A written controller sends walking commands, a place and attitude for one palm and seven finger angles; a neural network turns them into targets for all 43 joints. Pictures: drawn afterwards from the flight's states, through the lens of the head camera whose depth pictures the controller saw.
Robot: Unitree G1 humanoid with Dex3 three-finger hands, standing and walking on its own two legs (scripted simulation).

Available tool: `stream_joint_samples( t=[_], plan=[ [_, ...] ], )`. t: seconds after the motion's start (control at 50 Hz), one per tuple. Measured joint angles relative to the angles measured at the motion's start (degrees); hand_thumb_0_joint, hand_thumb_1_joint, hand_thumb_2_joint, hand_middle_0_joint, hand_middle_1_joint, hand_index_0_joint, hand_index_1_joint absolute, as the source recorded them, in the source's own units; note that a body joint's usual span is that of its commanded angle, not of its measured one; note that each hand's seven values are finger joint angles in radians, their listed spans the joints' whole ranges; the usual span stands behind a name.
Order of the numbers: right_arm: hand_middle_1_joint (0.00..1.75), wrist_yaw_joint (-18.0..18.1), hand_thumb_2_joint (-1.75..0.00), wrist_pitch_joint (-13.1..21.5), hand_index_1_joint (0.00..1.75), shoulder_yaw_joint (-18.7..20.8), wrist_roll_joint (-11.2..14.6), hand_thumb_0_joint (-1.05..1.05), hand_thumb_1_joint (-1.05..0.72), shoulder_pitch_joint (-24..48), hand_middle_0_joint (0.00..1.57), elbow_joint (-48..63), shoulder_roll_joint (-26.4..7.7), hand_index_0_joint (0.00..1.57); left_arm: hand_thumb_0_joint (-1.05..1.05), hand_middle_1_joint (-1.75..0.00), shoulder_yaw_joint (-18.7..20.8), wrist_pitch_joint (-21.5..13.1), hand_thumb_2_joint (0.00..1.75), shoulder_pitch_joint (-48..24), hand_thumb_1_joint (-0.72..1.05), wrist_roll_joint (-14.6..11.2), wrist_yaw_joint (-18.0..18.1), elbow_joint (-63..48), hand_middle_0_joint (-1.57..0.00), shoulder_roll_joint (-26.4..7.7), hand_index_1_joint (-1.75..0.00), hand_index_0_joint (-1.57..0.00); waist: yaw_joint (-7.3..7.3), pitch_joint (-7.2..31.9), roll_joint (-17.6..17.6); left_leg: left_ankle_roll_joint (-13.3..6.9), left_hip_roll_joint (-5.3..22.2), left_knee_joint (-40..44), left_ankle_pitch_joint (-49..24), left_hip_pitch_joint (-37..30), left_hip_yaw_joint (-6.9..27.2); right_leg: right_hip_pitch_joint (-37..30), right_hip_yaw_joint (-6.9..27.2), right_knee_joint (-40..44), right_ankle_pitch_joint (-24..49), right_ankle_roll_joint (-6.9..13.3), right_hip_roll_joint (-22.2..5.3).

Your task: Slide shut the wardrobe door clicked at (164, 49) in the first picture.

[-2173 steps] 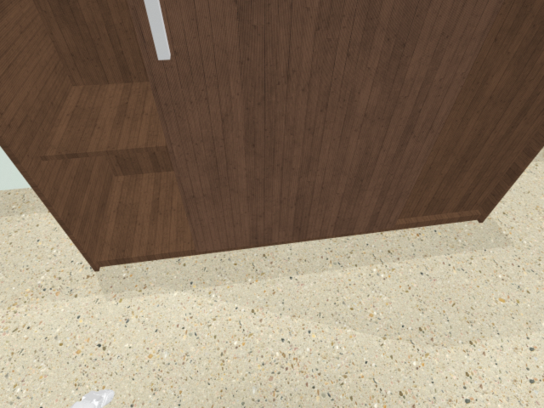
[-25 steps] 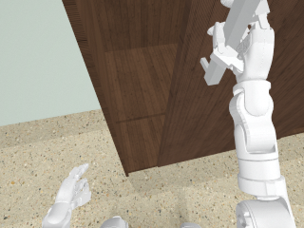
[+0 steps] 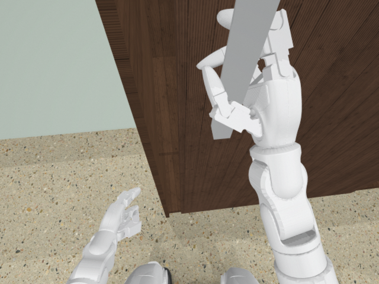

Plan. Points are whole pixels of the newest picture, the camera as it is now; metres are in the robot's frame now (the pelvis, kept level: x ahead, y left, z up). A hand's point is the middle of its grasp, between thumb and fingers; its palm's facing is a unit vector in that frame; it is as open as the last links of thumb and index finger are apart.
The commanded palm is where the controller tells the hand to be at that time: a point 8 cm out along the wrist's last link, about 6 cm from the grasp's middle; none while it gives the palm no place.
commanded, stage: step sideways, sliding the door along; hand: right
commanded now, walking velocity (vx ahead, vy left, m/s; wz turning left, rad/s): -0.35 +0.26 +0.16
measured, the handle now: (230, 64) +0.36 -0.04 +0.27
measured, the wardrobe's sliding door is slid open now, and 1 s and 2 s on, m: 0.06 0.01 0.01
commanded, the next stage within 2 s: stop walking and hold the door there in 0.48 s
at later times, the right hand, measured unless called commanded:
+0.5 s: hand (184, 101) +0.31 +0.01 +0.25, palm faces -0.08 +1.00 +0.03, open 6.9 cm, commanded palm +0.29 +0.02 +0.25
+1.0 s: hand (177, 102) +0.31 +0.02 +0.25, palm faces +0.13 +0.98 -0.16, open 6.4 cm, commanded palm +0.28 -0.04 +0.24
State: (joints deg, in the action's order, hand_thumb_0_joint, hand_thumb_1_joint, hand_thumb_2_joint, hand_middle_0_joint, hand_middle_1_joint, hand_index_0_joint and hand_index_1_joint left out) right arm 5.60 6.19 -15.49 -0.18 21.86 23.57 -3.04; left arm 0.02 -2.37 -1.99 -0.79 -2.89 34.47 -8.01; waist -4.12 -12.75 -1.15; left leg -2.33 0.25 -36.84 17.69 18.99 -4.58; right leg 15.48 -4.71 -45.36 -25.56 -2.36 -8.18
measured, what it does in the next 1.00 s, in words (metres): steps to the left: right foot, then left foot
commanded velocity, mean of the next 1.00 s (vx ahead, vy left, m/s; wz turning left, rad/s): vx -0.01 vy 0.07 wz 0.04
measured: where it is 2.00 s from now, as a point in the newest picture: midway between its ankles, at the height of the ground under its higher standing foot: outside the picture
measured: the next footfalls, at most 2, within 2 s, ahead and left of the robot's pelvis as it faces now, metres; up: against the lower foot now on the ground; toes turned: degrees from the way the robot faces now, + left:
right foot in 0.46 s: -0.02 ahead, -0.10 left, +0.00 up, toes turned -2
left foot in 0.68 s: -0.08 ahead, +0.22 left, +0.00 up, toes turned +18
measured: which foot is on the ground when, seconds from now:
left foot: down 0.00-0.46, up 0.48-0.66, down 0.68-1.00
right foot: down 0.00-0.30, up 0.32-0.44, down 0.46-0.70, up 0.72-0.90, down 0.92-1.00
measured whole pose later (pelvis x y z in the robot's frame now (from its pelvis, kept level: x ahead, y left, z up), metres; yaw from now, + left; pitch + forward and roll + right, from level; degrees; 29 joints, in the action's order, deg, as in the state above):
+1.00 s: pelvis -0.11 +0.16 +0.02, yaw +12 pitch -3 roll +0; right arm 5.6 2.7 16.2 3.4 24.6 -14.5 -22.7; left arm 1.5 -0.8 11.3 -2.0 3.1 39.1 -17.1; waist 3.7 0.2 -1.0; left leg -1.8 -2.6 -23.7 9.8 11.3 0.8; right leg 10.5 -4.7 -24.4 -11.0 1.0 -1.0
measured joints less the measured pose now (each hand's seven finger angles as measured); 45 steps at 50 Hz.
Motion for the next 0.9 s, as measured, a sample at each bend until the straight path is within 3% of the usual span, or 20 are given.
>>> stream_joint_samples(
  t=[0.06,0.16,0.28,0.3,0.32,0.34,0.38,0.42,0.44,0.46,0.5,0.56,0.6,0.66,0.68,0.7,0.72,0.78,0.84,0.9],
  plan=[
    [1.4,0.7,-0.71,-0.6,1.17,-0.3,-0.4,-0.09,-0.64,-0.4,0.42,1.3,-1.1,0.11,0.01,-0.3,0.4,0.3,0.9,-1.4,0.9,0.4,1.1,0.9,-0.2,-0.5,-0.3,-0.2,1.18,-0.5,1.0,0.2,-0.1,-3.0,-4.8,3.3,1.1,-2.9,-1.1,12.8,9.8,-0.2,0.6],
    [1.4,-0.3,-0.7,2.1,1.18,0.8,0.4,-0.1,-0.63,0.9,0.43,-2.7,-3.4,0.08,0.01,-0.3,2.7,0.8,0.9,0.8,0.9,0.5,-0.4,-1.1,-0.2,-0.5,-0.3,-0.2,0.34,-1.0,0.1,1.3,-1.5,-15.9,4.6,7.7,1.6,-5.9,-2.4,17.4,8.6,-2.9,-2.2],
    [1.4,-0.4,-0.78,1.9,1.24,5.3,1.7,-0.11,-0.64,4.8,0.49,-7.7,-3.7,0.06,0.01,-0.3,1.8,1.1,0.9,3.3,0.9,-0.9,-1.2,-1.8,-0.2,-0.1,-0.3,-0.2,-2.48,-1.3,-0.7,1.8,-0.5,-2.4,-4.5,-1.2,-0.5,-5.1,-1.7,11.8,6.7,-5.8,-7.0],
    [1.4,-0.1,-0.79,1.3,1.24,6.4,1.9,-0.11,-0.65,5.8,0.5,-8.4,-3.5,0.05,0.01,-0.3,1.4,1.3,0.9,3.2,0.9,-1.2,-1.0,-1.6,-0.2,0.2,-0.3,-0.2,-2.58,-1.2,-0.3,1.4,-0.8,-0.2,-2.0,-2.9,-0.8,-4.1,-1.1,9.6,5.9,-6.0,-7.5],
    [1.4,0.4,-0.81,0.9,1.25,7.8,1.9,-0.1,-0.66,6.6,0.5,-8.9,-3.1,0.05,0.01,-0.3,1.1,1.4,0.9,2.6,0.9,-1.6,-0.7,-1.2,-0.2,0.2,-0.3,-0.2,-2.2,-1.5,-0.6,0.5,-1.5,0.0,0.4,-3.2,-1.5,-2.8,-0.1,7.3,5.4,-4.7,-8.2],
    [1.4,0.5,-0.82,0.4,1.25,9.1,2.0,-0.1,-0.67,7.1,0.51,-9.2,-2.7,0.05,0.01,-0.3,0.9,1.4,0.9,1.8,0.9,-1.9,-0.4,-0.6,-0.2,0.1,-0.3,-0.2,-1.63,-1.8,-0.7,-0.3,-1.8,-0.5,1.2,-2.7,-2.0,-1.2,1.7,4.7,4.4,-2.9,-7.5],
    [1.4,0.9,-0.84,-0.6,1.23,11.2,2.6,-0.08,-0.67,7.5,0.52,-9.7,-2.2,0.08,0.01,-0.3,1.0,1.0,0.9,0.9,0.9,-1.9,0.5,0.5,-0.2,-0.2,-0.3,-0.2,-0.64,-1.7,0.3,-1.6,-1.1,-0.8,-1.6,-1.1,-2.1,1.3,4.8,0.3,-0.4,-0.7,-3.1],
    [1.4,1.5,-0.86,-1.8,1.24,12.4,2.6,-0.06,-0.67,7.6,0.52,-10.3,-1.9,0.14,0.01,-0.3,1.1,0.4,0.9,1.2,0.9,-1.7,0.9,0.9,-0.2,-0.5,-0.3,-0.2,0.43,-0.6,1.9,-1.7,-0.3,0.6,-2.2,-0.1,-1.8,1.5,4.6,2.5,0.4,0.4,0.8],
    [1.4,1.8,-0.86,-2.1,1.25,12.8,2.6,-0.05,-0.66,7.9,0.52,-10.8,-1.9,0.16,0.01,-0.3,1.2,0.1,0.9,1.6,0.9,-1.6,1.0,0.8,-0.2,-0.7,-0.3,-0.2,0.88,0.0,2.4,-1.6,-0.4,0.8,-2.5,0.5,-1.8,0.3,3.3,6.7,5.1,0.8,1.6],
    [1.4,2.0,-0.86,-2.4,1.25,13.0,2.7,-0.05,-0.66,8.5,0.51,-11.4,-2.3,0.17,0.01,-0.3,1.4,-0.1,0.9,2.0,0.9,-1.6,1.1,0.7,-0.2,-1.0,-0.3,-0.2,1.19,0.5,2.8,-1.4,-0.6,-0.1,-2.9,1.5,-1.8,-1.3,2.2,11.0,9.9,0.3,1.4],
    [1.4,1.7,-0.86,-2.1,1.25,13.3,3.0,-0.04,-0.66,10.5,0.5,-14.0,-3.2,0.17,0.01,-0.3,2.4,-0.1,0.9,3.0,0.9,-1.3,0.7,-0.1,-0.2,-0.6,-0.3,-0.2,0.84,-0.2,4.6,0.1,-0.5,-5.9,-1.2,4.0,0.1,-2.5,1.4,13.3,9.9,-2.0,1.4],
    [1.4,1.1,-0.87,-1.1,1.27,14.1,2.9,-0.04,-0.66,12.7,0.48,-18.1,-3.6,0.17,0.01,-0.3,3.0,0.4,0.9,5.3,0.9,-0.9,-0.9,-1.5,-0.2,-1.1,-0.3,-0.2,-0.06,-1.0,3.4,1.0,-1.6,-15.2,4.6,5.6,1.5,-3.2,2.5,14.6,10.1,-3.3,-1.1],
    [1.4,0.8,-0.87,-0.7,1.29,14.5,3.0,-0.05,-0.66,14.1,0.48,-21.0,-3.8,0.18,0.01,-0.3,2.9,1.0,0.9,6.4,0.9,-0.9,-1.5,-1.4,-0.2,-1.7,-0.3,-0.2,-1.22,-1.0,1.6,1.1,-1.7,-14.8,4.8,3.9,1.3,-3.2,3.4,14.7,10.6,-4.1,-3.6],
    [1.4,-0.9,-0.88,1.0,1.32,18.0,4.1,-0.08,-0.64,13.5,0.47,-25.2,-8.1,0.17,0.01,-0.3,1.6,2.8,0.9,6.2,0.9,-0.7,-0.9,0.6,-0.2,-1.6,-0.3,-0.2,-1.45,1.6,-0.2,1.9,-0.6,-5.5,0.0,-1.2,1.0,-2.4,3.2,13.2,10.0,-5.5,-7.1],
    [1.4,-1.3,-0.88,0.7,1.33,19.5,4.4,-0.1,-0.64,13.3,0.47,-26.4,-9.8,0.16,0.01,-0.3,1.1,3.1,0.9,6.4,0.9,-0.9,-0.4,0.8,-0.2,-1.4,-0.3,-0.2,-1.25,2.8,-0.1,2.4,-0.1,-0.2,-2.3,-3.8,1.1,-1.5,3.1,11.4,9.2,-5.4,-7.6],
    [1.4,-1.5,-0.88,0.6,1.33,21.4,4.5,-0.11,-0.63,12.9,0.47,-27.4,-11.4,0.16,0.01,-0.3,0.6,3.1,0.9,6.1,0.9,-1.1,0.3,1.5,-0.2,-1.3,-0.3,-0.2,-0.51,3.7,-0.4,2.8,-0.6,2.0,0.8,-5.0,0.9,-0.3,3.5,9.0,8.4,-4.0,-8.2],
    [1.4,-1.6,-0.88,0.5,1.33,23.6,4.4,-0.12,-0.63,11.9,0.46,-28.1,-12.5,0.15,0.01,-0.3,0.2,3.0,0.9,5.2,0.9,-1.2,1.0,2.6,-0.2,-1.5,-0.3,-0.2,0.86,3.9,-1.3,2.4,-1.3,1.8,1.8,-4.8,0.7,1.1,5.1,5.6,6.0,-2.5,-7.7],
    [1.4,-1.4,-0.89,-0.7,1.34,27.5,4.0,-0.13,-0.66,7.8,0.46,-29.9,-15.2,0.18,0.01,-0.3,-0.3,2.2,0.9,5.1,0.9,-1.0,3.6,5.0,-0.2,-2.6,-0.3,-0.2,3.91,5.2,-1.2,0.9,-0.6,3.7,-1.6,-5.1,1.8,2.8,6.8,-1.6,0.6,0.5,-0.3],
    [1.4,-0.7,-0.84,-2.0,1.36,30.2,3.8,-0.12,-0.64,4.1,0.46,-31.9,-16.7,0.22,0.01,-0.3,-0.7,1.2,0.9,7.3,0.9,-0.4,5.4,5.8,-0.2,-4.3,-0.3,-0.2,5.38,8.1,-0.5,1.0,-0.2,8.3,-4.2,-6.4,3.7,-0.1,3.8,6.9,3.0,2.0,5.4],
    [1.4,-0.2,-0.82,-3.2,1.37,31.4,3.6,-0.11,-0.64,2.7,0.46,-33.9,-18.0,0.24,0.01,-0.3,-0.2,0.9,0.9,9.7,0.9,-0.4,6.1,5.3,-0.2,-6.4,-0.3,-0.2,6.74,10.2,-0.7,0.8,-1.4,11.3,-6.3,-7.5,4.3,-4.0,1.1,18.2,10.9,2.6,7.7]
  ],
)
